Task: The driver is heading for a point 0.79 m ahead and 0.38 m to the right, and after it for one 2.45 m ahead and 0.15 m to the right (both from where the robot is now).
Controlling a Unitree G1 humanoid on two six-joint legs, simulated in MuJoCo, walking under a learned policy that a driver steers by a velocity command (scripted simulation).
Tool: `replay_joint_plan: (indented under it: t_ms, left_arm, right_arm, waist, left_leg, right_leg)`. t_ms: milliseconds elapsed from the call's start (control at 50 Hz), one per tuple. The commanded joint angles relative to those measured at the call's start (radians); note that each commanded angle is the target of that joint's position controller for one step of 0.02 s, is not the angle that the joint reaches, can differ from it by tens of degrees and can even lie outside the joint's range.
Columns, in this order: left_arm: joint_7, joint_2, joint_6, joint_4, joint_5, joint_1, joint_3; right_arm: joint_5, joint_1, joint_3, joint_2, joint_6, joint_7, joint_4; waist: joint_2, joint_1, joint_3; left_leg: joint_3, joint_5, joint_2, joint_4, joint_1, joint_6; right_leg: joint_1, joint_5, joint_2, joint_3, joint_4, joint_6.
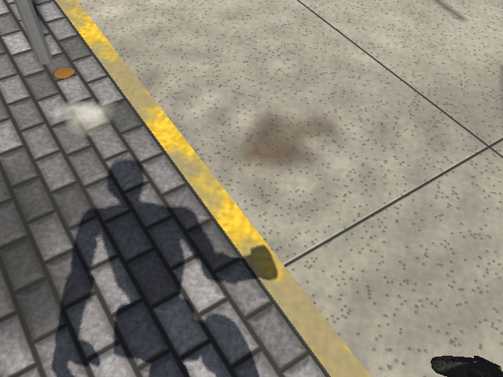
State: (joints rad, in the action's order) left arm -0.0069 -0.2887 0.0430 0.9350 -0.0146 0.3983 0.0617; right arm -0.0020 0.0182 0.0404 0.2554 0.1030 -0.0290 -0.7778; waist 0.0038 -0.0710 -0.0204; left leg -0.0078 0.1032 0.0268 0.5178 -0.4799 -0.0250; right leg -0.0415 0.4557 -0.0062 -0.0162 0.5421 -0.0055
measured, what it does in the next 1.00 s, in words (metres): walks ahead, turning right: right foot, then left foot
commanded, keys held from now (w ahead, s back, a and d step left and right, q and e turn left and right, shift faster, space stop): w+e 0.38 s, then e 0.62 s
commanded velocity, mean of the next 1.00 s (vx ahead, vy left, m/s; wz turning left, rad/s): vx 0.30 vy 0.00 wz -0.53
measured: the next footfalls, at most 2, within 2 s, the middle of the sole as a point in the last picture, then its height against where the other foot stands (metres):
right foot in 0.50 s outside the picture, level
left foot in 1.00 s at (274, 348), level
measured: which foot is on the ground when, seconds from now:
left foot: down 0.00-0.50, up 0.52-0.98, down 1.00-1.00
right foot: up 0.00-0.48, down 0.50-1.00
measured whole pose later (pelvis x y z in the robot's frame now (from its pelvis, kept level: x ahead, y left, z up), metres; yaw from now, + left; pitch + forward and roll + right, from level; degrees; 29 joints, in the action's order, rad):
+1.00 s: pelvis +0.39 -0.07 +0.01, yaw -34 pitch +2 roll +0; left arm -0.03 -0.32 -0.04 0.66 -0.01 0.18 0.09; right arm 0.00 0.09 0.06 0.30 0.03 0.02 -0.78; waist 0.00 -0.02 -0.01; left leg 0.10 0.19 -0.02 0.52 -0.36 0.05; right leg -0.34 0.24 0.15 -0.21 0.56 -0.04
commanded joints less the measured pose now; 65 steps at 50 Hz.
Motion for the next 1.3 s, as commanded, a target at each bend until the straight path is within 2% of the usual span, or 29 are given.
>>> replay_joint_plan:
  t_ms: [20, 40, 80, 120, 160, 260, 380, 440, 480, 500, 520, 540, 560, 580, 600, 640, 680, 720, 780, 860, 940, 980, 1000, 1020, 1040, 1060, 1100, 1180, 1300]
  left_arm:
    - [0.002, -0.053, 0.04, -0.077, -0.013, 0.059, -0.005]
    - [0.002, -0.131, 0.045, -0.106, -0.037, -0.034, 0.019]
    - [-0.007, -0.118, 0.036, -0.122, -0.024, -0.103, 0.025]
    - [-0.005, -0.08, 0.01, -0.113, -0.02, -0.068, 0.031]
    - [-0.004, -0.048, -0.011, -0.128, -0.019, -0.081, 0.029]
    - [0.012, -0.032, -0.017, -0.175, -0.009, -0.183, 0.026]
    - [0.05, -0.019, -0.013, -0.256, -0.005, -0.372, 0.011]
    - [0.064, -0.056, -0.016, -0.281, 0.008, -0.341, 0.029]
    - [0.061, -0.128, -0.014, -0.233, 0.004, -0.122, 0.071]
    - [0.038, -0.196, -0.02, -0.206, 0.006, -0.006, 0.1]
    - [0.015, -0.308, -0.03, -0.215, 0.01, -0.038, 0.11]
    - [0.03, -0.289, -0.018, -0.275, 0.021, -0.041, 0.097]
    - [0.039, -0.23, -0.011, -0.286, 0.02, -0.067, 0.082]
    - [0.037, -0.192, -0.003, -0.282, 0.002, -0.13, 0.073]
    - [0.031, -0.156, -0.003, -0.289, -0.007, -0.187, 0.062]
    - [0.02, -0.144, -0.009, -0.309, 0.02, -0.239, 0.057]
    - [0.013, -0.159, -0.009, -0.313, 0.026, -0.242, 0.061]
    - [0.0, -0.178, -0.016, -0.313, 0.016, -0.228, 0.067]
    - [-0.019, -0.182, -0.04, -0.32, 0.003, -0.231, 0.068]
    - [-0.029, -0.176, -0.062, -0.325, 0.008, -0.232, 0.065]
    - [-0.025, -0.17, -0.073, -0.333, 0.005, -0.234, 0.062]
    - [-0.029, -0.157, -0.081, -0.346, -0.008, -0.263, 0.055]
    - [-0.03, -0.122, -0.083, -0.352, -0.002, -0.235, 0.044]
    - [-0.028, -0.076, -0.079, -0.36, 0.002, -0.156, 0.034]
    - [-0.025, -0.154, -0.068, -0.369, 0.008, -0.174, 0.054]
    - [-0.021, -0.214, -0.067, -0.351, 0.007, -0.155, 0.074]
    - [-0.027, -0.194, -0.09, -0.32, -0.004, -0.155, 0.079]
    - [-0.016, -0.112, -0.104, -0.363, -0.016, -0.228, 0.052]
    - [0.007, -0.109, -0.106, -0.399, -0.006, -0.261, 0.044]
  right_arm:
    - [0.003, 0.43, 0.078, 0.236, -0.007, 0.015, -0.055]
    - [0.001, 0.353, 0.06, 0.182, -0.004, 0.017, -0.045]
    - [0.006, 0.214, 0.04, 0.116, 0.001, 0.018, -0.034]
    - [0.017, 0.159, 0.035, 0.088, 0.011, 0.017, -0.041]
    - [0.017, 0.153, 0.043, 0.106, 0.02, 0.021, -0.053]
    - [0.019, 0.176, 0.057, 0.148, 0.014, 0.04, -0.081]
    - [-0.004, 0.256, 0.073, 0.193, -0.017, 0.049, -0.111]
    - [-0.02, 0.224, 0.084, 0.227, -0.048, 0.058, -0.102]
    - [-0.034, 0.188, 0.086, 0.234, -0.064, 0.064, -0.085]
    - [-0.021, 0.207, 0.075, 0.207, -0.057, 0.061, -0.079]
    - [0.055, 0.31, 0.033, 0.055, -0.042, 0.045, -0.047]
    - [0.023, 0.343, 0.029, 0.113, -0.018, 0.031, -0.041]
    - [-0.025, 0.202, 0.048, 0.177, -0.009, 0.029, -0.02]
    - [-0.028, 0.146, 0.044, 0.164, -0.008, 0.038, 0.003]
    - [-0.008, 0.143, 0.046, 0.162, -0.018, 0.052, -0.014]
    - [0.007, 0.167, 0.057, 0.181, -0.047, 0.063, -0.01]
    - [0.013, 0.189, 0.053, 0.151, -0.063, 0.067, -0.009]
    - [0.018, 0.167, 0.047, 0.133, -0.071, 0.072, 0.002]
    - [0.014, 0.115, 0.043, 0.132, -0.084, 0.071, 0.02]
    - [0.005, 0.04, 0.043, 0.136, -0.085, 0.065, 0.049]
    - [0.001, 0.046, 0.047, 0.15, -0.061, 0.052, 0.06]
    - [-0.001, 0.114, 0.055, 0.157, -0.048, 0.042, 0.043]
    - [0.011, 0.141, 0.068, 0.205, -0.047, 0.044, 0.042]
    - [0.03, 0.091, 0.083, 0.29, -0.06, 0.053, 0.059]
    - [0.049, 0.139, 0.079, 0.251, -0.066, 0.051, 0.053]
    - [0.037, 0.122, 0.066, 0.204, -0.067, 0.053, 0.07]
    - [0.015, 0.071, 0.055, 0.155, -0.076, 0.057, 0.084]
    - [0.017, 0.093, 0.06, 0.174, -0.1, 0.07, 0.08]
    - [0.004, 0.09, 0.083, 0.231, -0.112, 0.06, 0.085]
  waist:
    - [-0.249, 0.193, 0.393]
    - [-0.179, 0.187, 0.233]
    - [-0.118, 0.132, 0.084]
    - [-0.144, 0.082, 0.042]
    - [-0.113, 0.066, 0.015]
    - [-0.065, 0.081, -0.025]
    - [-0.036, 0.144, -0.081]
    - [-0.075, 0.095, -0.044]
    - [-0.076, -0.026, 0.084]
    - [0.004, -0.08, 0.156]
    - [0.311, 0.057, 0.236]
    - [0.215, 0.021, 0.492]
    - [0.069, -0.026, 0.412]
    - [0.03, 0.001, 0.269]
    - [-0.018, 0.037, 0.181]
    - [0.023, 0.09, 0.141]
    - [0.032, 0.109, 0.151]
    - [0.043, 0.105, 0.166]
    - [0.068, 0.086, 0.174]
    - [0.117, 0.059, 0.125]
    - [0.153, 0.059, 0.127]
    - [0.152, 0.106, 0.129]
    - [0.082, 0.094, 0.153]
    - [-0.195, 0.01, 0.142]
    - [-0.291, 0.055, 0.144]
    - [-0.196, 0.054, 0.14]
    - [-0.122, 0.045, 0.104]
    - [-0.179, 0.083, 0.077]
    - [-0.213, 0.107, 0.11]
  left_leg:
    - [0.699, 0.276, 0.389, -0.197, 0.866, -0.241]
    - [0.554, 0.319, 0.355, -0.224, 0.737, -0.188]
    - [0.344, 0.181, 0.289, -0.284, 0.493, -0.15]
    - [0.207, 0.084, 0.243, -0.344, 0.366, -0.132]
    - [0.123, -0.004, 0.247, -0.38, 0.327, -0.147]
    - [-0.047, -0.112, 0.231, -0.408, 0.36, -0.145]
    - [-0.156, -0.173, 0.263, -0.377, 0.501, -0.125]
    - [-0.204, -0.652, 0.263, -0.192, 0.561, -0.086]
    - [-0.227, -0.795, 0.216, 0.115, 0.514, -0.038]
    - [-0.233, -0.533, 0.16, 0.379, 0.339, 0.027]
    - [-0.193, 0.536, 0.001, 0.742, -0.039, 0.094]
    - [0.045, 0.649, -0.075, 0.937, -0.152, 0.104]
    - [0.098, 0.548, -0.026, 0.94, -0.205, 0.08]
    - [0.083, 0.446, 0.008, 0.86, -0.244, 0.066]
    - [0.083, 0.384, 0.046, 0.791, -0.211, 0.07]
    - [0.095, 0.327, 0.061, 0.71, -0.086, 0.072]
    - [0.082, 0.302, 0.041, 0.622, -0.041, 0.084]
    - [0.082, 0.256, 0.022, 0.527, -0.051, 0.103]
    - [0.098, 0.162, 0.003, 0.407, -0.052, 0.12]
    - [0.119, 0.136, -0.026, 0.262, -0.03, 0.122]
    - [0.122, 0.192, -0.054, 0.111, 0.043, 0.102]
    - [0.104, 0.037, -0.041, -0.118, 0.18, 0.07]
    - [0.186, -0.075, 0.085, -0.164, 0.305, 0.024]
    - [0.401, -0.369, 0.292, -0.162, 0.41, -0.105]
    - [0.555, -0.482, 0.407, -0.178, 0.415, -0.249]
    - [0.48, -0.476, 0.388, -0.157, 0.412, -0.255]
    - [0.293, -0.376, 0.267, -0.133, 0.398, -0.17]
    - [0.154, -0.33, 0.218, -0.175, 0.4, -0.176]
    - [0.076, -0.281, 0.27, -0.179, 0.379, -0.184]
  right_leg:
    - [-0.658, 0.135, 0.029, -0.105, 0.695, -0.017]
    - [-0.725, 0.063, -0.023, -0.114, 0.738, -0.032]
    - [-0.678, -0.089, -0.099, -0.086, 0.672, -0.031]
    - [-0.576, -0.16, -0.134, -0.091, 0.619, -0.026]
    - [-0.586, -0.205, -0.143, -0.085, 0.592, -0.017]
    - [-0.64, -0.425, -0.138, -0.067, 0.358, 0.0]
    - [-0.646, -0.457, -0.112, 0.031, 0.133, -0.032]
    - [-0.541, -0.337, -0.035, 0.108, 0.092, -0.07]
    - [-0.258, -0.389, 0.053, 0.141, 0.009, -0.119]
    - [-0.009, -0.611, 0.021, 0.044, -0.054, -0.16]
    - [0.305, -1.121, -0.232, -0.305, 0.064, -0.287]
    - [0.418, -0.926, -0.388, -0.677, -0.068, -0.466]
    - [0.343, -0.861, -0.338, -0.571, -0.129, -0.411]
    - [0.206, -0.788, -0.287, -0.458, -0.148, -0.358]
    - [0.062, -0.762, -0.244, -0.382, -0.17, -0.316]
    - [-0.133, -0.784, -0.209, -0.328, -0.21, -0.299]
    - [-0.201, -0.859, -0.183, -0.279, -0.209, -0.294]
    - [-0.203, -0.867, -0.166, -0.266, -0.199, -0.285]
    - [-0.203, -0.653, -0.139, -0.289, -0.198, -0.249]
    - [-0.218, -0.396, -0.114, -0.36, -0.198, -0.219]
    - [-0.157, -0.519, -0.115, -0.447, -0.119, -0.208]
    - [-0.168, -0.526, -0.073, -0.453, -0.055, -0.158]
    - [-0.241, -0.359, -0.022, -0.408, 0.036, -0.109]
    - [-0.424, 0.037, 0.134, -0.218, 0.227, -0.044]
    - [-0.551, 0.232, 0.148, -0.142, 0.455, 0.009]
    - [-0.569, 0.178, 0.097, -0.153, 0.595, 0.036]
    - [-0.589, 0.066, 0.066, -0.127, 0.67, 0.073]
    - [-0.576, -0.036, 0.034, -0.034, 0.554, 0.105]
    - [-0.381, -0.07, -0.014, 0.04, 0.258, 0.077]
Velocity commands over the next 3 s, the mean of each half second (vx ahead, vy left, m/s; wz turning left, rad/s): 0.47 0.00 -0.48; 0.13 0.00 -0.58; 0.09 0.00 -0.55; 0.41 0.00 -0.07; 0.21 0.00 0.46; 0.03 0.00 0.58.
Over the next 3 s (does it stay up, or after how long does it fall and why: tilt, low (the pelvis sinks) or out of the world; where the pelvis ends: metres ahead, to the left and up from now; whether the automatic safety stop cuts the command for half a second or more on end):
stays up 0.71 -0.41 0.02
